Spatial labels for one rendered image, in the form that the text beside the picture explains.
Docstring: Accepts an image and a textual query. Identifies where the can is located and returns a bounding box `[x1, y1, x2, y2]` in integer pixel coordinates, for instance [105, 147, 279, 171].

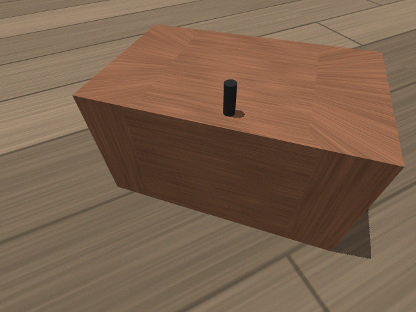
[223, 79, 237, 116]

